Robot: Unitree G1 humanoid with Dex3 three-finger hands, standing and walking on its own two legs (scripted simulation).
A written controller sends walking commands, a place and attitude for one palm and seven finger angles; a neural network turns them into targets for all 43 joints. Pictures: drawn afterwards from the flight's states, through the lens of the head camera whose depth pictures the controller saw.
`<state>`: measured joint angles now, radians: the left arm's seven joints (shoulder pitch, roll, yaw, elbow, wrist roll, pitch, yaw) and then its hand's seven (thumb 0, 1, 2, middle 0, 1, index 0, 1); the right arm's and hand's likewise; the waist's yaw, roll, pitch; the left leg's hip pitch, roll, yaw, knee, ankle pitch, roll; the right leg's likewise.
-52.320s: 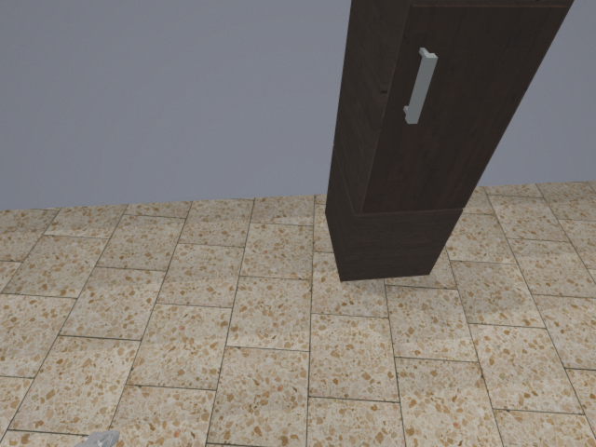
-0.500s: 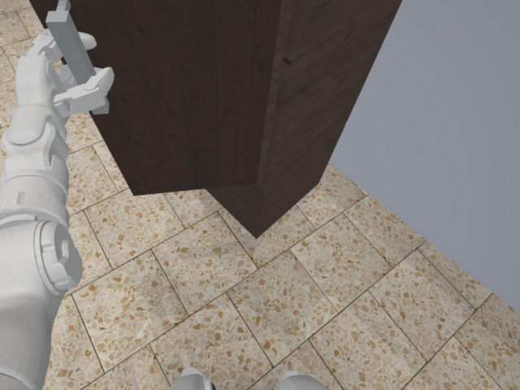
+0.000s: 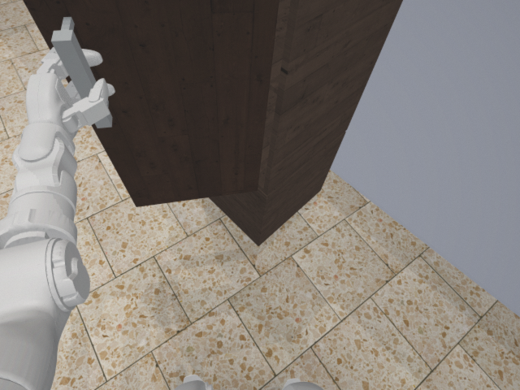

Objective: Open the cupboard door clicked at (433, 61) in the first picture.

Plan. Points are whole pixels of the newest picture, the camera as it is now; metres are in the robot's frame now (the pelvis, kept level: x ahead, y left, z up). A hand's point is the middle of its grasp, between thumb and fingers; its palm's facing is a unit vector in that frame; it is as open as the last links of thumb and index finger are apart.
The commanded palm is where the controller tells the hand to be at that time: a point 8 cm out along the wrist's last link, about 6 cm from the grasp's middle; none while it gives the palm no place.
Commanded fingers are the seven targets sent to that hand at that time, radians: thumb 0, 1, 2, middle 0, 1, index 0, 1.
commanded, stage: pull the door open along its arc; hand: left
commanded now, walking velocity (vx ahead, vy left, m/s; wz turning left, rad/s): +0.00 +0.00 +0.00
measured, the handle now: (87, 76) +0.57 +0.22 +0.13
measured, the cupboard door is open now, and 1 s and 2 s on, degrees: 57 100 100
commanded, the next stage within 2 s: open thumb and fingers to let go in 0.88 s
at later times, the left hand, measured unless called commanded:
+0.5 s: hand (142, 159) +0.40 +0.12 +0.13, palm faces +0.41 -0.91 +0.09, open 6.5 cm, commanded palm +0.35 +0.16 +0.13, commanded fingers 0.00 0.90 0.90 -0.40 -1.35 -0.40 -1.35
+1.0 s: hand (205, 197) +0.34 +0.04 +0.13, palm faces +0.46 -0.89 -0.01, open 6.7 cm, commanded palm +0.30 +0.08 +0.13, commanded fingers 0.00 0.76 0.84 -0.39 -1.34 -0.39 -1.34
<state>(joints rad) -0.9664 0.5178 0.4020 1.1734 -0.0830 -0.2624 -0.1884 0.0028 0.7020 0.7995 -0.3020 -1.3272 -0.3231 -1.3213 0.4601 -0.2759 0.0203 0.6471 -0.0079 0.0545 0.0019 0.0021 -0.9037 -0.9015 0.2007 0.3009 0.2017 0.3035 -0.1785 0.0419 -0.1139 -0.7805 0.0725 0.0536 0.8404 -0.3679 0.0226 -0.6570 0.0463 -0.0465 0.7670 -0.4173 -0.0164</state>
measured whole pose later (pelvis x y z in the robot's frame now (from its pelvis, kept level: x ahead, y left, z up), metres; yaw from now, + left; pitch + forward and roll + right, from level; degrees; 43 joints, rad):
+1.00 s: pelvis +0.01 -0.05 +0.02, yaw +4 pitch +3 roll +1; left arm -0.17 -0.13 -0.13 0.17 0.05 0.06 0.62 0.00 0.70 0.78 -0.22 -1.22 -0.22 -1.25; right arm 0.22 -0.20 -0.01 0.64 -0.05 0.08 0.02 0.01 -0.90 -0.90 0.20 0.30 0.20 0.30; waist -0.02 0.04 -0.08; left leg -0.38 0.04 0.01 0.64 -0.30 -0.04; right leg -0.27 0.03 -0.09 0.64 -0.42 -0.07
